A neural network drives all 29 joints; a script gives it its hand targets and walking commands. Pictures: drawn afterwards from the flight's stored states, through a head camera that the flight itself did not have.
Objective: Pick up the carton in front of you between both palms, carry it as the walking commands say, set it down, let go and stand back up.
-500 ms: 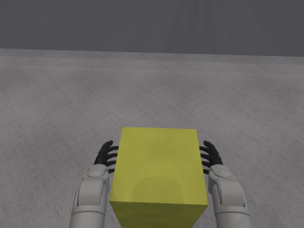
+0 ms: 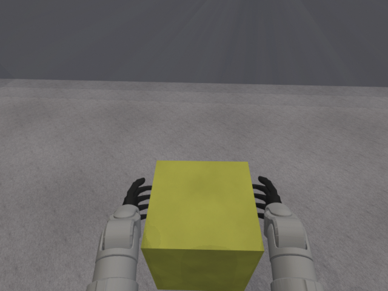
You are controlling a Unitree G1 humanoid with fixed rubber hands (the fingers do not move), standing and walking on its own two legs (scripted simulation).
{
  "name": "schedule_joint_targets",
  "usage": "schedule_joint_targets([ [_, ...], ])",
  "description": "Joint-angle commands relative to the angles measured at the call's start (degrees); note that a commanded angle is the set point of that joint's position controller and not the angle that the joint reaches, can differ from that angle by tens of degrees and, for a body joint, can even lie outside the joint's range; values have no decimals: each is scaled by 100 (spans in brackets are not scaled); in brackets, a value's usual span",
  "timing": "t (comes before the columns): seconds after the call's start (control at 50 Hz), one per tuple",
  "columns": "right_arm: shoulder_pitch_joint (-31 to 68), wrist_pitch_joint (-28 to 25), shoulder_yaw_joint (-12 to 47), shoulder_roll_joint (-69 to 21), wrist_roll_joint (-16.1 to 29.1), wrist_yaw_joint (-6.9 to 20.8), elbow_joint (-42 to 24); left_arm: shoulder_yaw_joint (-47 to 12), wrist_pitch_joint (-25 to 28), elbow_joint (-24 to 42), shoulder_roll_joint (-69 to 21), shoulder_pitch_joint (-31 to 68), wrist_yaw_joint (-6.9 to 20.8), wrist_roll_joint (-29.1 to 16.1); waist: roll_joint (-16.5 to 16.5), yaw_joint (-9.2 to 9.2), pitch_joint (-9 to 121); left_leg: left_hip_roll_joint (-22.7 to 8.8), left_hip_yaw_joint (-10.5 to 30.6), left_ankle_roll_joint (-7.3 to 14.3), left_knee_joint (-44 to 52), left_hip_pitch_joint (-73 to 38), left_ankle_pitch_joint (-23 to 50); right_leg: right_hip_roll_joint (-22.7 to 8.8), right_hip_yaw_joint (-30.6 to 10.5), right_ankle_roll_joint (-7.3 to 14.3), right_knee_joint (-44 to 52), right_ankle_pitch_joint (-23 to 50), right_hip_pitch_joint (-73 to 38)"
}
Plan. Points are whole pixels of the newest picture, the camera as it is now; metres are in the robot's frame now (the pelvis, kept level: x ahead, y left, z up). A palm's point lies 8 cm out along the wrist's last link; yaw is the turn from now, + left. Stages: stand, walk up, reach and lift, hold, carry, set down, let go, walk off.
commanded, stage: hold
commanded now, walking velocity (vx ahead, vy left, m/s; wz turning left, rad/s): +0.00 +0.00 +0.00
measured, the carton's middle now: (201, 227) +0.30 +0.00 -0.03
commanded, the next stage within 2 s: set down in 0.20 s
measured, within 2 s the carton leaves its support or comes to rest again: neither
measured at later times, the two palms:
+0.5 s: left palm (140, 200) +0.34 +0.14 +0.03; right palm (268, 198) +0.34 -0.16 +0.03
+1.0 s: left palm (149, 225) +0.39 +0.16 -0.17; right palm (247, 226) +0.38 -0.14 -0.17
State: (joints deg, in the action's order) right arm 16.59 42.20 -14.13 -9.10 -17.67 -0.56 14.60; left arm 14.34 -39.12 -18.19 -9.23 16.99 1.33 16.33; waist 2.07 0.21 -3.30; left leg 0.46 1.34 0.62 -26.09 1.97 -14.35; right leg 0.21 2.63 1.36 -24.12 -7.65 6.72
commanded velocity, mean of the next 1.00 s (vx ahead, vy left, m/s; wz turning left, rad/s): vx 0.00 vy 0.00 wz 0.00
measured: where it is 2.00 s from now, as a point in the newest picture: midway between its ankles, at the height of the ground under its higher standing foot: outside the picture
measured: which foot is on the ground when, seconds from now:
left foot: down 0.00-1.00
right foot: down 0.00-1.00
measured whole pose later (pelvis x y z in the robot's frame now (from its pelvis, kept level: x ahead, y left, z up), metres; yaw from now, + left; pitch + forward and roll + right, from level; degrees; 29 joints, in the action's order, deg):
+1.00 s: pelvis -0.02 +0.02 -0.10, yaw +2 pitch +32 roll +0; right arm 36.9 10.4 -26.2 -7.1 -13.3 -0.9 27.9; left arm 20.7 -9.6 -31.5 -6.3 38.2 -2.2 11.4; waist 1.5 2.1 2.8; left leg 4.1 1.0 1.3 -63.4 70.9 -24.1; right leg -0.5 -2.9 -2.1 -59.6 -16.6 74.7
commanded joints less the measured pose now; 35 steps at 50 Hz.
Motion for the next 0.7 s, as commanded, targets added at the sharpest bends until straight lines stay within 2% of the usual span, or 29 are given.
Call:
schedule_joint_targets([
  [0.0,2863,-192,3103,-5443,1581,1579,-55,-2764,213,100,-5350,2913,1340,-1307,-166,-39,1068,135,534,371,966,1791,-798,271,-764,-102,253,-795,-1716],
  [0.12,2907,-155,3018,-5504,1565,1566,84,-2673,166,22,-5347,2996,1407,-1278,-288,-34,1130,238,494,323,794,1573,-489,145,-910,-111,450,-851,-1593],
  [0.24,2913,-155,2948,-5529,1562,1518,80,-2611,147,65,-5281,2992,1408,-1246,-346,-43,1253,318,482,282,747,1414,-164,81,-964,-154,489,-347,-1628],
  [0.3,3011,-232,2678,-5513,1435,1475,306,-2404,225,-122,-5178,3129,1426,-1102,-346,-30,1193,344,457,281,700,1457,-198,79,-967,-160,436,-279,-1568],
  [0.36,3272,-423,2201,-5471,1184,1437,791,-2012,425,-570,-5092,3434,1450,-833,-322,17,1078,364,427,292,566,1608,-337,102,-944,-140,342,-488,-1378],
  [0.44,3663,-799,1339,-5123,630,1279,1423,-1238,830,-1221,-4736,3898,1348,-281,-258,105,858,393,410,307,218,2087,-422,179,-879,-76,13,-511,-940],
  [0.54,3521,-1575,489,-4085,4,1010,1713,-393,1569,-1630,-3820,3667,1068,357,-189,100,897,467,379,258,-314,2824,-46,323,-807,-40,-643,319,-227],
  [0.6,3467,-2209,563,-3839,-26,924,1701,-443,2150,-1606,-3608,3599,993,357,-200,91,1478,542,340,190,-694,3175,401,376,-759,-71,-1092,1045,222],
  [0.68,3726,-3008,1193,-4162,259,951,1711,-1139,2892,-1658,-3988,3800,941,14,-111,86,2602,638,329,78,-1247,3667,921,505,-688,-115,-1838,1627,717],
])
